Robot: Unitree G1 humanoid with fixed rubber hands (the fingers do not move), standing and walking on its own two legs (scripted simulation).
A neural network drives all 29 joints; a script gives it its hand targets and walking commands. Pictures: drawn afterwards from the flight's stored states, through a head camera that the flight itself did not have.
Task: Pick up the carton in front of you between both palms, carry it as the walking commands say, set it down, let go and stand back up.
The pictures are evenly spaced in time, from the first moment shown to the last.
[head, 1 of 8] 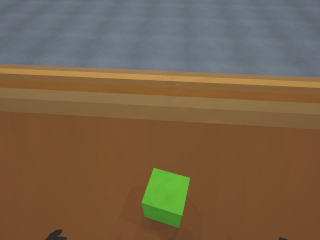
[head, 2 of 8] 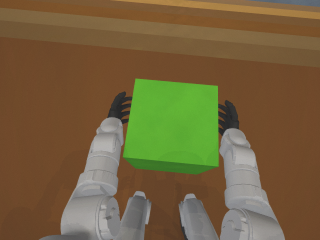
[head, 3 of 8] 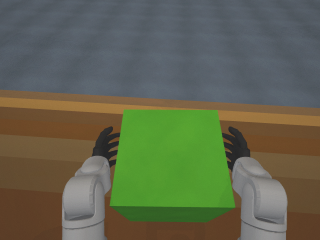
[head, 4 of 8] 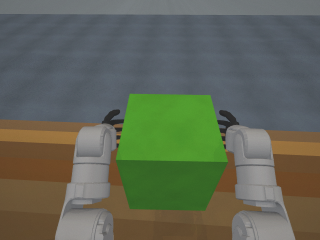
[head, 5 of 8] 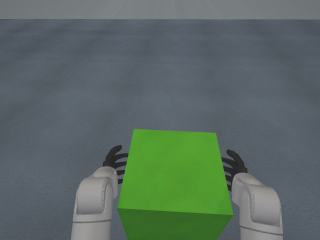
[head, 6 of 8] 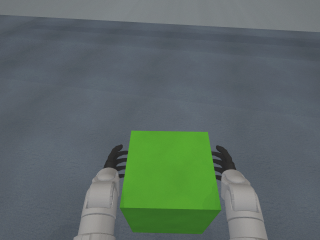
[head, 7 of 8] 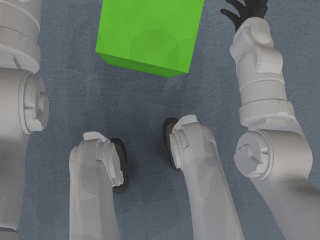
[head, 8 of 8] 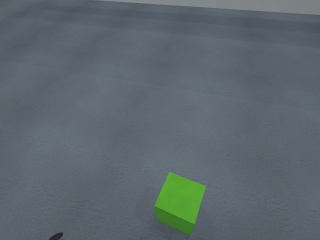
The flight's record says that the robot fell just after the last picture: no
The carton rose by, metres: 0.70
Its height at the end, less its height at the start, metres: -0.79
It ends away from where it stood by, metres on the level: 4.67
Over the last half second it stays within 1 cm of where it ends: yes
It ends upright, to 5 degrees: yes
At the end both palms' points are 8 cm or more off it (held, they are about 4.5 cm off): yes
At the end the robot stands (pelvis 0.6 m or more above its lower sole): yes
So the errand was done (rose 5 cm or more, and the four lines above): yes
